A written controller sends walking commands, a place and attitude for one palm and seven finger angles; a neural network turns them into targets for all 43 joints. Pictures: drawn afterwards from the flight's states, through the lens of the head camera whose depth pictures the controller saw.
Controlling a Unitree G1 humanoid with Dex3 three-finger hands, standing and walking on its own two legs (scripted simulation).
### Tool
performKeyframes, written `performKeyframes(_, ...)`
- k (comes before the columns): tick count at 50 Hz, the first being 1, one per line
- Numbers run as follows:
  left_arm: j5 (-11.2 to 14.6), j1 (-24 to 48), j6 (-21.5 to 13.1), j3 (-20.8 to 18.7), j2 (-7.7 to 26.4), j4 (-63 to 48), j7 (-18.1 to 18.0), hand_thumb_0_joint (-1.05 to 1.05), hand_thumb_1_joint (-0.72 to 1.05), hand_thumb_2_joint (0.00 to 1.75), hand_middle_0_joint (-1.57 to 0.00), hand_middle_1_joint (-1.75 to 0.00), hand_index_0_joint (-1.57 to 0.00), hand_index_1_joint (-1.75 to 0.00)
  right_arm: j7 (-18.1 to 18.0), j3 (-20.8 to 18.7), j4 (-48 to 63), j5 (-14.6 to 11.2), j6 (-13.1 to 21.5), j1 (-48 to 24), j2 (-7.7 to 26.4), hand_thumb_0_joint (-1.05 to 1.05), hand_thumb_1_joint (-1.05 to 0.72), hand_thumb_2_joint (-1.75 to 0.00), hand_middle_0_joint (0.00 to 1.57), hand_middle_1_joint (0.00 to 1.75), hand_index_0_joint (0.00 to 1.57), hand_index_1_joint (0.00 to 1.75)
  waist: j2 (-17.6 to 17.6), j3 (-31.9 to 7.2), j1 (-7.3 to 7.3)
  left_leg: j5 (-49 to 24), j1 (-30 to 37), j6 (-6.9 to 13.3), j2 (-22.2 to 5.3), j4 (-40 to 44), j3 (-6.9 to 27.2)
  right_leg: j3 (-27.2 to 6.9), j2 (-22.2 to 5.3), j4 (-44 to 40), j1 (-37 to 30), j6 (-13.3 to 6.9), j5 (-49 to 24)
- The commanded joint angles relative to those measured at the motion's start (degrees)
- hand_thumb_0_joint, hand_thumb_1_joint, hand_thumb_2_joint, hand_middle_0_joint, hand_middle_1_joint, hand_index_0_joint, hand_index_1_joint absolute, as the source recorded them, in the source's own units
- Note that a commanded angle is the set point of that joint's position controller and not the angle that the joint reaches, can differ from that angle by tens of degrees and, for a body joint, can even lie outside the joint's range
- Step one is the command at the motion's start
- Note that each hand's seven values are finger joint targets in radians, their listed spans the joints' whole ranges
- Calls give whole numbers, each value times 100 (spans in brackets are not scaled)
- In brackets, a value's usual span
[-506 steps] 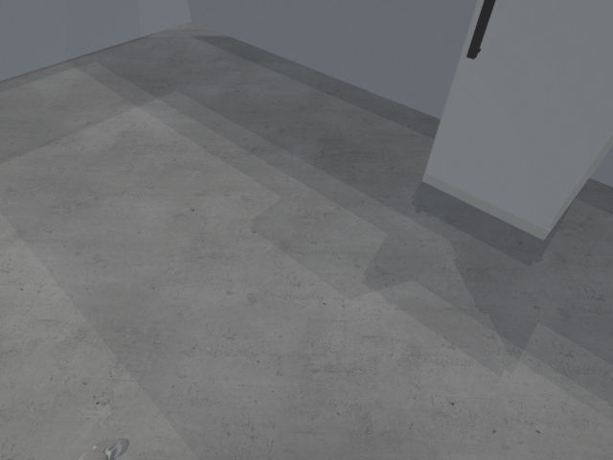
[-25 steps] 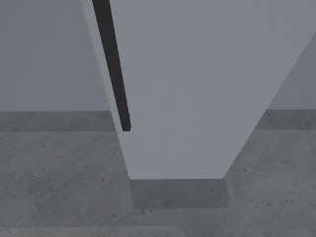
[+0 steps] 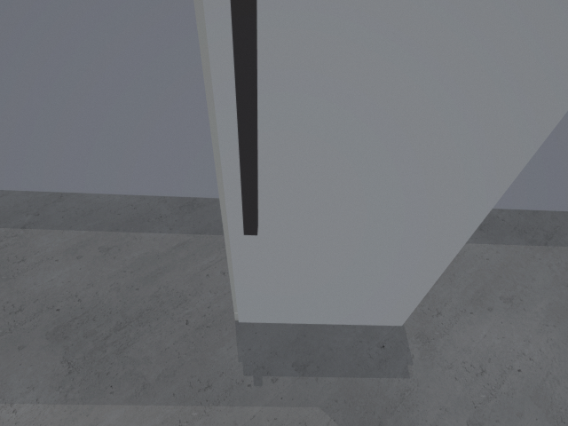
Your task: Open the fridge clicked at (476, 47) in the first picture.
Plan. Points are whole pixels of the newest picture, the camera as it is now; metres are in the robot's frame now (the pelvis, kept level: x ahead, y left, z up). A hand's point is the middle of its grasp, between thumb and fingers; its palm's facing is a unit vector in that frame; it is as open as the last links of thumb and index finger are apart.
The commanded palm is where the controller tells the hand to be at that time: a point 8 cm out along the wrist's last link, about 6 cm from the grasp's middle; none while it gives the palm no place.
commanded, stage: come to a stop and stand still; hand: left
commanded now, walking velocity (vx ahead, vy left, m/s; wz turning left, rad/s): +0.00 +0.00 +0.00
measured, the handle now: (249, 134) +0.51 +0.10 +0.14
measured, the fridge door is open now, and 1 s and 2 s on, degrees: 0 0 0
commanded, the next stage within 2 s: look again from close up in 0.14 s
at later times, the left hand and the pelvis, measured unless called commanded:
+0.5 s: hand out of the picture -0.03 +0.19 -0.17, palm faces +0.00 -0.97 -0.22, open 7.3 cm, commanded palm none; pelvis -0.01 -0.01 +0.00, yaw +0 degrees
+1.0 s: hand out of the picture +0.02 +0.16 -0.17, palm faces -0.02 -0.97 -0.23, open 7.3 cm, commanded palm none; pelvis +0.00 -0.04 +0.01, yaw -1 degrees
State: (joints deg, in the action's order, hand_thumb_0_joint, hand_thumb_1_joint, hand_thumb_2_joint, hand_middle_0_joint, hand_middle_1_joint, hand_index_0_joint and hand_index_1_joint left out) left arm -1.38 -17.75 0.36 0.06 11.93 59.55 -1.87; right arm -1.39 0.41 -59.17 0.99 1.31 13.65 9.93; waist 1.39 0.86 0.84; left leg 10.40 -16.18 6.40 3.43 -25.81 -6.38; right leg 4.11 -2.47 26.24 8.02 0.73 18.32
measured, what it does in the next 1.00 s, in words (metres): stands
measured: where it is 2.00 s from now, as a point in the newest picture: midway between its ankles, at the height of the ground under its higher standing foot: outside the picture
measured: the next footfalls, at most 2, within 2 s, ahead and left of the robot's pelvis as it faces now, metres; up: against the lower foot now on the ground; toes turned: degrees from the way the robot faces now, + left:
none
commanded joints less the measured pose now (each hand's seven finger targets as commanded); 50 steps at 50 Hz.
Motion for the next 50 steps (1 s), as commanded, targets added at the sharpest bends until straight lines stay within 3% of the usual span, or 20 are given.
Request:
performKeyframes(1, 1, -404, -88, -113, 586, -141, -29, 0, 90, 90, -20, -30, -20, -30, -28, -209, 212, -37, 89, 118, 942, 0, -90, -90, 20, 30, 20, 30, -254, -52, -24, 172, 515, -178, -1156, 995, 1512, -396, -290, -351, 446, -308, -184)
performKeyframes(18, -15, -510, -89, -88, 697, 132, -4, 0, 90, 90, -20, -30, -20, -30, 6, -225, -25, -42, 59, -1, 1089, 0, -90, -90, 20, 30, 20, 30, -218, 159, -13, 837, 461, -263, -1137, 1362, 1487, -460, -338, -492, 535, -308, -107)
performKeyframes(34, 18, -262, -180, -66, 803, 130, -4, 0, 90, 90, -20, -30, -20, -30, 18, -175, -189, -57, 87, 7, 1029, 0, -90, -90, 20, 30, 20, 30, -46, 76, -35, -248, 634, -272, -1048, 851, 1129, -640, -496, -815, 411, -341, -431)
performKeyframes(38, 35, -168, -184, -56, 797, 136, 5, 0, 90, 90, -20, -30, -20, -30, 19, -162, -223, -50, 79, -34, 1038, 0, -90, -90, 20, 30, 20, 30, -88, 185, -61, -172, 638, -308, -1043, 848, 1103, -686, -500, -860, 521, -344, -292)
performKeyframes(50, 40, -16, -212, -73, 892, 93, 1, 0, 90, 90, -20, -30, -20, -30, 1, -127, -272, -52, 106, -132, 1081, 0, -90, -90, 20, 30, 20, 30, -72, -5, -36, -935, 748, -320, -1075, 624, 1018, -701, -517, -850, 224, -323, -950)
